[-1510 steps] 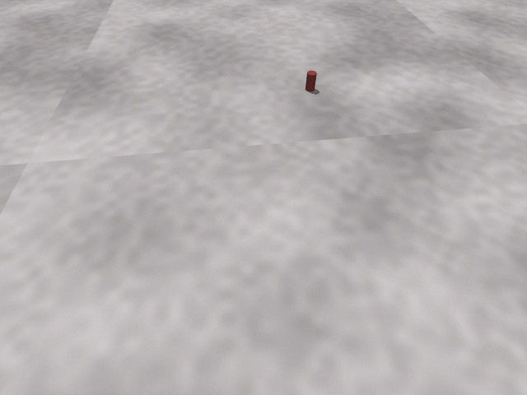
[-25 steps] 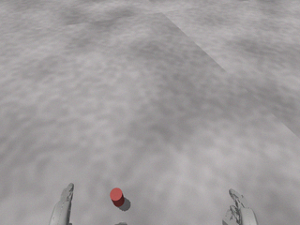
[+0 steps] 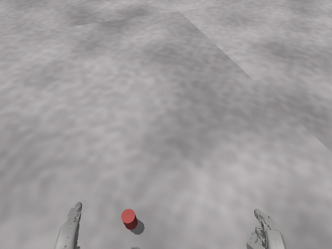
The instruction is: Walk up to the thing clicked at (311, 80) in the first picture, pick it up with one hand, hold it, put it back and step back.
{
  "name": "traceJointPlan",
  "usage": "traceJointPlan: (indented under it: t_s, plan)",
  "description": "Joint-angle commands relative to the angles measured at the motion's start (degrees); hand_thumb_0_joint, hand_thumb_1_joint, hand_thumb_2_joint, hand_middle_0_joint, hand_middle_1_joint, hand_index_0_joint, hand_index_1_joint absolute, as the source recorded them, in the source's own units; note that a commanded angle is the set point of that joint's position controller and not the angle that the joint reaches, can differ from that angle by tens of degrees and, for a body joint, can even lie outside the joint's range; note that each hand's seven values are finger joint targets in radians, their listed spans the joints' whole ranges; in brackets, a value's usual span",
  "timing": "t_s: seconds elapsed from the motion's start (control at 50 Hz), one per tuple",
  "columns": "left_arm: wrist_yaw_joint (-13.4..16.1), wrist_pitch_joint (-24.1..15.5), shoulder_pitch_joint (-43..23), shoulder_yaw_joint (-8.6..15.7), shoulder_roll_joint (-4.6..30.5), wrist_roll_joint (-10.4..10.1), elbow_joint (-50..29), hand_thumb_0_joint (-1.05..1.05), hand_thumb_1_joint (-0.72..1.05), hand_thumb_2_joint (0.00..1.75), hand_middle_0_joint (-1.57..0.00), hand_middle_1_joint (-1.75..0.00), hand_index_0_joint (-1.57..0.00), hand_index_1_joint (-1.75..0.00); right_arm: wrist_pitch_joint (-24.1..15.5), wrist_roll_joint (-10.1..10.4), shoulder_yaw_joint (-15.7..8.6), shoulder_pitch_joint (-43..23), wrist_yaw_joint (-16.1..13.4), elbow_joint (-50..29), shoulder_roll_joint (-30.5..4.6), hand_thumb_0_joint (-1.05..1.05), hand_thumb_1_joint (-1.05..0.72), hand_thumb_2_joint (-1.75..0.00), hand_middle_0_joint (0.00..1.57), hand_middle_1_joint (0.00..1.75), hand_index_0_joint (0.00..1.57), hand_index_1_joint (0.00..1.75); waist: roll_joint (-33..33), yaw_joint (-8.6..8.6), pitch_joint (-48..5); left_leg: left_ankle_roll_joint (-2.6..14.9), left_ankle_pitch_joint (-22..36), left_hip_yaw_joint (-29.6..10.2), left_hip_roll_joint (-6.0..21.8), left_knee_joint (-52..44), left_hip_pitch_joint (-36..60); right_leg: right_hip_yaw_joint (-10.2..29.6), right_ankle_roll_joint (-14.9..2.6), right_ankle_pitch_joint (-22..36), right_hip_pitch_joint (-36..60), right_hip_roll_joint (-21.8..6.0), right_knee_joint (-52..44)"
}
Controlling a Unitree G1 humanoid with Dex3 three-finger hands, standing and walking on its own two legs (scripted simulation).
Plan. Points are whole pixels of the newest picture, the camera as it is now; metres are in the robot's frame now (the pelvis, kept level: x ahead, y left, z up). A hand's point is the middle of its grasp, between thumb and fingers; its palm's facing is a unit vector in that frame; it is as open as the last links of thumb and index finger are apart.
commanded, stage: home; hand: left
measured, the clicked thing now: (129, 219) +0.37 +0.20 -0.66
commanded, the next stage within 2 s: stand in 0.32 s
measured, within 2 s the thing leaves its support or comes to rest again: neither
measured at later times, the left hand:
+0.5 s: hand (92, 242) +0.16 +0.18 -0.06, palm faces +0.10 -0.95 -0.28, open 17.1 cm
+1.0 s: hand out of the picture +0.10 +0.25 -0.11, palm faces -0.02 -0.94 -0.35, open 7.8 cm
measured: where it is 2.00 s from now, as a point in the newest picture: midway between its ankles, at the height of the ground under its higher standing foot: outside the picture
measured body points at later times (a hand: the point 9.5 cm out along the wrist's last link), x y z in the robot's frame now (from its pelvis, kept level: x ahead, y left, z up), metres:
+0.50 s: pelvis +0.00 +0.00 +0.00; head +0.02 +0.01 +0.45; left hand +0.16 +0.23 -0.04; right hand +0.16 -0.24 -0.07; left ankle +0.02 +0.13 -0.69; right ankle -0.01 -0.12 -0.69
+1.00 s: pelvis +0.00 +0.01 +0.03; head +0.01 +0.02 +0.48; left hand +0.10 +0.30 -0.09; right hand +0.10 -0.28 -0.09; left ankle +0.02 +0.13 -0.69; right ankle -0.01 -0.12 -0.69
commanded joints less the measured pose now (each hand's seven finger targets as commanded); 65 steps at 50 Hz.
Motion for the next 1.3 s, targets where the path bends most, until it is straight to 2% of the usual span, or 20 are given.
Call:
traceJointPlan:
  t_s: [0.0, 0.1, 0.18, 0.34, 0.4, 0.42, 0.46, 0.52, 0.6, 0.66, 0.68, 0.7, 0.74, 0.82, 1.02, 1.1, 1.16, 1.2, 1.24, 1.28]
  plan:
    - [0.69, -2.39, -1.21, 3.18, 5.52, 0.19, -11.19, 0.00, -0.54, 0.06, -0.05, -0.06, -0.05, -0.06, -2.98, -0.33, -3.11, -2.89, -0.88, -8.90, -6.80, 0.00, -0.90, -0.90, 0.20, 0.30, 0.20, 0.30, 0.83, 0.26, -7.14, 1.40, 13.92, 1.53, -1.85, -7.37, 8.46, -0.74, -0.27, 15.22, 1.73, 1.54, -8.47]
    - [0.63, -2.20, -0.89, 3.58, 5.46, 0.15, -10.21, 0.00, -0.52, 0.07, -0.05, -0.06, -0.05, -0.06, -2.88, -0.32, -3.18, -3.23, -0.94, -9.26, -6.88, 0.00, -0.90, -0.90, 0.20, 0.30, 0.20, 0.30, -1.34, -0.13, -6.99, 1.78, 12.66, 2.17, -2.13, -6.73, 7.99, -0.13, 0.17, 15.18, 1.96, 1.19, -9.63]
    - [0.50, -2.02, -0.07, 3.43, 5.37, 0.23, -10.57, 0.00, -0.52, 0.07, -0.05, -0.06, -0.05, -0.06, -2.74, -0.31, -3.23, -2.80, -0.94, -9.13, -6.76, 0.00, -0.90, -0.90, 0.20, 0.30, 0.20, 0.30, -1.02, 0.14, -7.81, 1.67, 16.51, 2.30, -2.09, -5.97, 8.73, -0.19, 0.24, 19.46, 3.07, 1.17, -8.91]
    - [0.54, -2.02, -1.29, 3.17, 5.51, 0.02, -10.02, 0.00, -0.54, 0.07, -0.05, -0.06, -0.05, -0.06, -2.38, -0.24, -3.04, -3.61, -0.73, -9.63, -7.00, 0.00, -0.90, -0.90, 0.20, 0.30, 0.20, 0.30, -0.37, -0.15, -4.11, 1.62, 9.99, 1.73, -2.00, -8.13, 6.93, -0.79, -0.27, 11.57, 0.56, 1.41, -9.81]
    - [0.59, -2.07, -1.00, 3.27, 5.33, 0.04, -10.52, 0.00, -0.53, 0.07, -0.05, -0.06, -0.05, -0.06, -2.50, -0.32, -3.24, -3.48, -0.69, -9.56, -7.16, 0.00, -0.90, -0.90, 0.20, 0.30, 0.20, 0.30, 1.92, 0.33, -5.36, 1.23, 7.84, 1.38, -1.79, -9.30, 7.65, -1.19, -0.74, 8.83, 0.06, 1.75, -9.26]
    - [0.54, -2.17, -2.25, 2.43, 4.99, 0.02, -10.72, 0.00, -0.45, 0.15, -0.13, -0.14, -0.13, -0.14, -2.59, -0.30, -3.13, -3.75, -0.66, -9.62, -7.13, 0.00, -0.90, -0.90, 0.20, 0.30, 0.20, 0.30, 1.47, -0.01, -3.85, 1.25, 6.41, 1.21, -1.80, -9.57, 6.97, -1.34, -0.71, 7.56, -0.60, 1.76, -9.50]
    - [0.80, -2.19, -1.31, 3.18, 5.28, 0.11, -10.05, 0.00, -0.29, 0.31, -0.20, -0.30, -0.20, -0.30, -2.78, -0.29, -3.26, -3.76, -0.76, -9.90, -7.04, 0.00, -0.90, -0.90, 0.20, 0.30, 0.20, 0.30, 0.18, 0.25, -5.65, 1.40, 7.63, 1.19, -1.81, -9.08, 7.02, -1.35, -0.63, 8.77, 0.33, 1.79, -9.23]
    - [0.55, -2.24, -1.23, 2.48, 5.21, 0.17, -10.93, 0.00, -0.05, 0.55, -0.20, -0.30, -0.20, -0.30, -2.79, -0.27, -3.26, -3.10, -0.99, -10.04, -7.11, 0.00, -0.90, -0.90, 0.20, 0.30, 0.20, 0.30, 0.02, -0.33, -7.16, 1.47, 11.27, 1.51, -1.77, -8.01, 8.38, -1.02, -0.43, 12.54, 0.78, 1.71, -8.82]
    - [0.81, -2.22, -2.42, 3.12, 5.80, 0.17, -10.70, 0.00, 0.27, 0.87, -0.20, -0.30, -0.20, -0.30, -2.91, -0.28, -3.06, -3.33, -0.99, -9.54, -6.98, 0.00, -0.90, -0.90, 0.20, 0.30, 0.20, 0.30, 0.29, 0.29, -5.35, 1.56, 9.51, 1.55, -1.92, -8.10, 6.92, -0.88, -0.43, 10.90, 0.50, 1.46, -9.15]
    - [0.90, -2.40, -1.97, 2.48, 5.12, 0.32, -10.63, 0.00, 0.51, 0.90, -0.20, -0.30, -0.20, -0.30, -3.10, -0.33, -3.12, -3.47, -1.10, -9.55, -6.87, 0.00, -0.90, -0.90, 0.20, 0.30, 0.20, 0.30, 0.59, 0.10, -6.14, 1.42, 8.84, 1.44, -1.74, -8.53, 7.78, -1.02, -0.57, 9.91, 0.29, 1.66, -8.77]
    - [-2.15, -8.39, -9.85, 5.66, 14.20, 5.86, 9.48, 0.00, 0.59, 0.90, -0.20, -0.30, -0.20, -0.30, 0.77, -6.48, -5.27, -6.24, 2.31, 2.58, -14.99, 0.00, -0.90, -0.90, 0.20, 0.30, 0.20, 0.30, -4.29, 2.34, 2.05, 3.64, 15.53, -1.79, -0.32, -9.88, 7.48, 4.37, -3.82, 12.16, 8.09, -3.81, -11.67]
    - [-3.61, -10.80, -8.49, 6.17, 15.14, 6.41, 14.12, 0.00, 0.67, 0.90, -0.20, -0.30, -0.20, -0.30, 2.23, -6.82, -5.71, -4.67, 4.44, 4.55, -14.00, 0.00, -0.90, -0.90, 0.20, 0.30, 0.20, 0.30, -6.41, 1.97, -2.11, 4.70, 15.83, -0.49, -0.30, -8.79, 9.09, 6.66, -5.18, 15.98, 10.97, -5.35, -11.71]
    - [-5.18, -13.56, -9.12, 5.21, 15.91, 4.82, 17.91, 0.00, 0.83, 0.90, -0.20, -0.30, -0.20, -0.30, 3.30, -5.40, -5.79, -5.18, 6.26, 5.55, -13.38, 0.00, -0.90, -0.90, 0.20, 0.30, 0.20, 0.30, -4.36, 1.34, -1.64, 5.21, 14.06, -1.51, -0.85, -9.79, 12.06, 9.30, -5.93, 14.81, 9.74, -6.20, -13.63]
    - [-6.07, -14.93, -12.49, 4.58, 15.71, 2.93, 26.64, 0.00, 0.90, 0.90, -0.20, -0.30, -0.20, -0.30, 3.48, -3.62, -6.12, -6.04, 8.80, 9.48, -13.75, 0.00, -0.90, -0.90, 0.20, 0.30, 0.20, 0.30, -2.04, 2.06, -0.71, 4.77, 14.61, -2.21, -0.69, -14.54, 16.82, 7.28, -3.94, 13.92, 9.56, -5.48, -16.14]
    - [-5.85, -15.48, -15.22, 4.05, 16.51, 2.03, 43.14, 0.00, 0.90, 0.90, -0.20, -0.30, -0.20, -0.30, 4.93, -2.95, -5.80, -6.67, 9.02, 19.17, -15.42, 0.00, -0.90, -0.90, 0.20, 0.30, 0.20, 0.30, 0.44, 2.03, 2.74, 4.07, 17.12, -4.93, 1.40, -25.82, 21.94, 5.19, -2.14, 16.57, 17.90, -5.07, -23.29]
    - [-5.69, -15.21, -15.74, 3.69, 17.12, 1.71, 48.13, 0.00, 0.90, 0.90, -0.20, -0.30, -0.20, -0.30, 5.26, -2.57, -5.48, -6.67, 8.76, 22.78, -16.40, 0.00, -0.90, -0.90, 0.20, 0.30, 0.20, 0.30, 0.42, 2.02, 2.29, 3.79, 22.60, -5.20, 2.38, -28.67, 25.13, 4.87, -1.60, 20.08, 22.23, -5.74, -25.91]
    - [-5.91, -14.81, -15.82, 3.32, 17.42, 1.69, 51.50, 0.00, 0.90, 0.90, -0.20, -0.30, -0.20, -0.30, 5.56, -2.34, -5.36, -7.83, 8.72, 24.87, -17.35, 0.00, -0.90, -0.90, 0.20, 0.30, 0.20, 0.30, 1.13, 2.23, 5.44, 3.40, 14.98, -6.35, 2.67, -33.49, 23.81, 4.25, -1.12, 15.67, 22.72, -5.38, -28.38]
    - [-5.95, -14.93, -16.54, 3.14, 17.55, 1.66, 53.03, 0.00, 0.90, 0.90, -0.20, -0.30, -0.20, -0.30, 5.57, -2.19, -5.24, -7.49, 8.64, 26.19, -17.45, 0.00, -0.90, -0.90, 0.20, 0.30, 0.20, 0.30, 0.57, 1.98, 4.81, 3.34, 18.61, -5.87, 2.76, -33.68, 25.20, 4.37, -1.03, 17.84, 24.31, -5.94, -29.51]
    - [-6.11, -14.75, -16.55, 3.00, 17.62, 1.65, 54.67, 0.00, 0.90, 0.90, -0.20, -0.30, -0.20, -0.30, 5.57, -2.09, -5.19, -8.15, 8.68, 27.21, -17.70, 0.00, -0.90, -0.90, 0.20, 0.30, 0.20, 0.30, 0.84, 2.02, 5.79, 3.09, 15.19, -6.35, 2.90, -35.71, 26.02, 4.20, -0.91, 16.39, 23.59, -5.85, -30.42]
    - [-6.04, -14.91, -16.83, 2.87, 17.83, 1.76, 56.00, 0.00, 0.90, 0.90, -0.20, -0.30, -0.20, -0.30, 5.65, -2.01, -5.14, -8.79, 8.71, 28.07, -17.60, 0.00, -0.90, -0.90, 0.20, 0.30, 0.20, 0.30, 0.04, 2.12, 6.18, 3.03, 15.98, -6.01, 2.81, -35.77, 25.95, 4.38, -0.81, 16.88, 24.30, -6.32, -31.41]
